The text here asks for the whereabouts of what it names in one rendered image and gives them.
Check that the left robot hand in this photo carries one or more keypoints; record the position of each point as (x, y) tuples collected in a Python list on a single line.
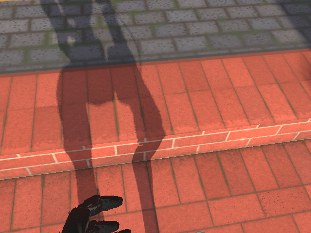
[(78, 220)]

